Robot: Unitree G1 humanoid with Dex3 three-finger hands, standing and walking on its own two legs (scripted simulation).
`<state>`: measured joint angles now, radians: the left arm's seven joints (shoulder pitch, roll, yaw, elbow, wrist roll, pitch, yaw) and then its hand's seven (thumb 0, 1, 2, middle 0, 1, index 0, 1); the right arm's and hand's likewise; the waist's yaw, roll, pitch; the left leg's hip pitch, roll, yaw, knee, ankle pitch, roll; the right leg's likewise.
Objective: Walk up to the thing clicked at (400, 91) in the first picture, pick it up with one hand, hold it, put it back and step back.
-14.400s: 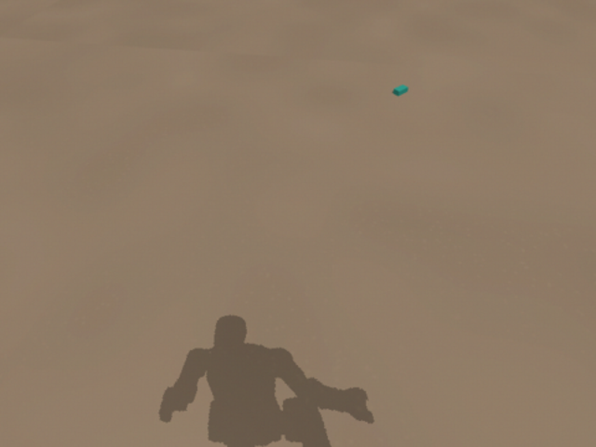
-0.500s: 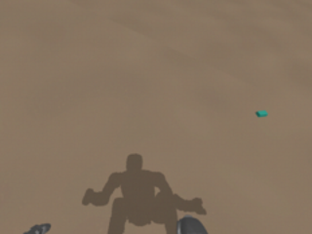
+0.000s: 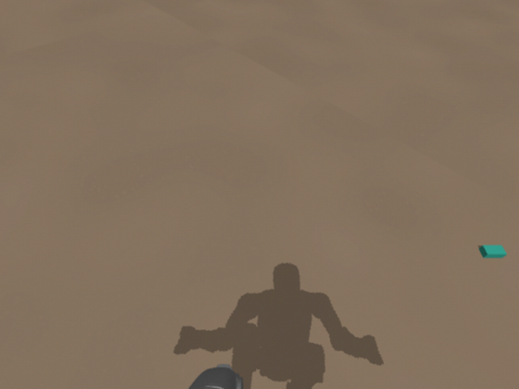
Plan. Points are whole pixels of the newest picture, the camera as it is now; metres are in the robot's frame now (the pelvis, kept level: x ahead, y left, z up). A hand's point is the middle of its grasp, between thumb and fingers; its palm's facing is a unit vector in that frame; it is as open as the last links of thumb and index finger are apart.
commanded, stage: walk up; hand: left
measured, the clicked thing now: (492, 251) +0.89 -0.98 -0.75
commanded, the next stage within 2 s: none
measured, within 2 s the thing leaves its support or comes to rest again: neither
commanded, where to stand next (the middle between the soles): +0.58 -1.28 m, yaw +10 degrees
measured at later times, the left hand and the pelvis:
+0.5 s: hand (252, 322) +0.27 +0.05 -0.15, palm faces +0.00 -0.93 -0.36, open 7.4 cm; pelvis +0.15 -0.24 -0.03, yaw +2 degrees
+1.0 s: hand (353, 308) +0.32 -0.15 -0.17, palm faces +0.00 -0.95 -0.30, open 7.4 cm; pelvis +0.25 -0.44 -0.02, yaw +4 degrees
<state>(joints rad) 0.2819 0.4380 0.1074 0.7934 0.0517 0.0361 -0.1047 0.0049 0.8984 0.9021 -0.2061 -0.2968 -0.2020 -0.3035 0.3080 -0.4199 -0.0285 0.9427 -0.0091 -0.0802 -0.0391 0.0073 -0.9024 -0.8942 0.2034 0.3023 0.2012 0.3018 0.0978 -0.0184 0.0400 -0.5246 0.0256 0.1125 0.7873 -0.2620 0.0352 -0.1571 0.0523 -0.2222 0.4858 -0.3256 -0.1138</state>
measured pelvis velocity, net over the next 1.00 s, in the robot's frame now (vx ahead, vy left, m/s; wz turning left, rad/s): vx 0.25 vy -0.44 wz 0.06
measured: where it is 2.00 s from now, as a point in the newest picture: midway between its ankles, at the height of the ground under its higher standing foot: (512, 357)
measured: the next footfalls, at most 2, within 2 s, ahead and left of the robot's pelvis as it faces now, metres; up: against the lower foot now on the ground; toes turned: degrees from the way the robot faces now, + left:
left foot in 0.08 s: +0.16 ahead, +0.06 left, +0.00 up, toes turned +7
right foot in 0.42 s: +0.24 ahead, -0.38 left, +0.00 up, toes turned -2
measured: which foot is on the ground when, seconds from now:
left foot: up 0.00-0.06, down 0.08-0.42, up 0.44-0.70, down 0.72-1.00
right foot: down 0.00-0.10, up 0.12-0.40, down 0.42-0.72, up 0.74-1.00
